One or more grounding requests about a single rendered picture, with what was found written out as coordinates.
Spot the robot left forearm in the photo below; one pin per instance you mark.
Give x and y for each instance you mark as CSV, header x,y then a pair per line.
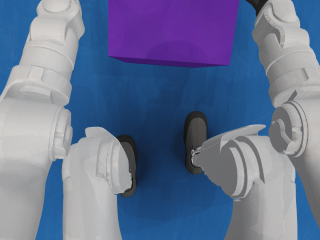
x,y
49,54

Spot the right robot shin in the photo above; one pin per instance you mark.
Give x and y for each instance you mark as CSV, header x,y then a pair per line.
x,y
211,149

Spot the carton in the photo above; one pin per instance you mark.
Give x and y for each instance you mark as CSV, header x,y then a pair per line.
x,y
180,33

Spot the robot right thigh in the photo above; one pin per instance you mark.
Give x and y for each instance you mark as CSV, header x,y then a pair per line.
x,y
257,178

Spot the right robot upper arm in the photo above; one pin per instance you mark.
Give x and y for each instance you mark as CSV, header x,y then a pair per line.
x,y
295,132

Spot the right robot hand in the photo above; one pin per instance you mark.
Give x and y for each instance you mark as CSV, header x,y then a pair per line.
x,y
257,4

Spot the robot right forearm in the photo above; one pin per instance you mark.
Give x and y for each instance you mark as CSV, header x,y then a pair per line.
x,y
284,51

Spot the left robot upper arm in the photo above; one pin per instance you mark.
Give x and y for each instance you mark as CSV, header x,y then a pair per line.
x,y
33,134

